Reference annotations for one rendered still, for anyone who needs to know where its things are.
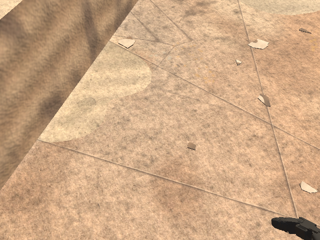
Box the right robot hand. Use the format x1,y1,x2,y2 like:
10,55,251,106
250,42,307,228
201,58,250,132
271,217,320,240

